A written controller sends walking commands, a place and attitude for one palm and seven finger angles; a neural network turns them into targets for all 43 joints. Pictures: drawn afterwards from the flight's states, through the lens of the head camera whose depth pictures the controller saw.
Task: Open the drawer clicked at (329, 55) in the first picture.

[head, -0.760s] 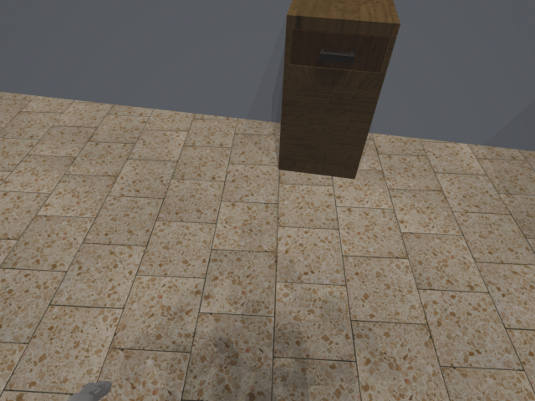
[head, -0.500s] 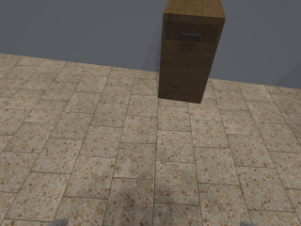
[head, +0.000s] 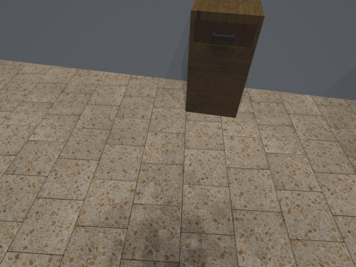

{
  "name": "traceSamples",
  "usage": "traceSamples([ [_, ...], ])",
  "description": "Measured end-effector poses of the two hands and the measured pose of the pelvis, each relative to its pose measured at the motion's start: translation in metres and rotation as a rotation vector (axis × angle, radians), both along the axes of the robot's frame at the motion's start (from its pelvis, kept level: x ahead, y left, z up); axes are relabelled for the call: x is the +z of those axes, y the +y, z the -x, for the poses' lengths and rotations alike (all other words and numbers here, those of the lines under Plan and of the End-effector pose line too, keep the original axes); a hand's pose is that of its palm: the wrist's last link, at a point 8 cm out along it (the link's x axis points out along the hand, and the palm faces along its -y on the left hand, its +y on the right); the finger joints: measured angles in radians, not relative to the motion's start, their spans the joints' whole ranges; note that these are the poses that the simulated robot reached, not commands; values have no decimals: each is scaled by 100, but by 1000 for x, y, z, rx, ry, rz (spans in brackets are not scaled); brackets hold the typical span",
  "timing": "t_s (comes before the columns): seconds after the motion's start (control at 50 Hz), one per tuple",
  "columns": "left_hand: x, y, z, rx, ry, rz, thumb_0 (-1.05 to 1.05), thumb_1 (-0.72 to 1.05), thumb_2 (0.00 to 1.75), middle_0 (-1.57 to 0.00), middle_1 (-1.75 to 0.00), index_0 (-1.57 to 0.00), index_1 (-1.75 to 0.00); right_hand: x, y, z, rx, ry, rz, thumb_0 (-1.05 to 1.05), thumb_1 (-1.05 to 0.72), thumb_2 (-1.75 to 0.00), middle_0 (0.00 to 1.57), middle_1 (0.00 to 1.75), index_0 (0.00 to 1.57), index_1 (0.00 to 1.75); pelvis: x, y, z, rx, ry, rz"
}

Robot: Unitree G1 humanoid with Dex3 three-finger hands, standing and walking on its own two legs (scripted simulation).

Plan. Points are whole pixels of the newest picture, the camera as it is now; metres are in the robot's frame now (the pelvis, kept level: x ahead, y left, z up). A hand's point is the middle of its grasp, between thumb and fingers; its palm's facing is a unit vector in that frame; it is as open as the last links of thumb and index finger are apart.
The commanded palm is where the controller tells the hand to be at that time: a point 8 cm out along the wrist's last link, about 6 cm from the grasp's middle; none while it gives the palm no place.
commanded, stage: stand and wait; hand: left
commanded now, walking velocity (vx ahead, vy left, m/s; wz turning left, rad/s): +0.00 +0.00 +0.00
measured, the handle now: (223, 36) +1.41 -0.21 -0.09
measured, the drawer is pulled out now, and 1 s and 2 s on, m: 0.00 0.00 0.00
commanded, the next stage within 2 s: look at it before walking up in 0.06 s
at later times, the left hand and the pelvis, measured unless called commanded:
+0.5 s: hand out of the picture +0.08 +0.24 -0.15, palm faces -0.03 -0.95 -0.33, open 7.4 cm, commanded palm none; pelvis +0.00 +0.00 +0.00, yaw +0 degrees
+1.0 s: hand out of the picture +0.06 +0.22 -0.17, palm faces -0.07 -0.96 -0.27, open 7.4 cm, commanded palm none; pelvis +0.03 +0.00 -0.01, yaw -5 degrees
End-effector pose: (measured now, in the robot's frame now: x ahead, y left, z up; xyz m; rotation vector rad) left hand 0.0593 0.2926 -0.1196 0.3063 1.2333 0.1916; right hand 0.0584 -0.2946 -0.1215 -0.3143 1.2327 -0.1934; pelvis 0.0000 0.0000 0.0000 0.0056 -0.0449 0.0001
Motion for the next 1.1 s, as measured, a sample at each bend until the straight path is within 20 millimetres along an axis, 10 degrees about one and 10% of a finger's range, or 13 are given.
traceSamples([
  [0.84,-1,-1,-10,-7,0,6,0,90,89,-20,-30,-20,-29,4,4,-15,0,-19,0,0,-91,-90,20,30,20,30,2,2,-7,-11,6,2],
  [1.1,-22,-59,-12,-62,150,90,0,91,90,-20,-30,-19,-29,-33,19,26,-189,35,-123,0,-91,-90,20,30,21,30,-13,-21,-44,-163,20,-25],
])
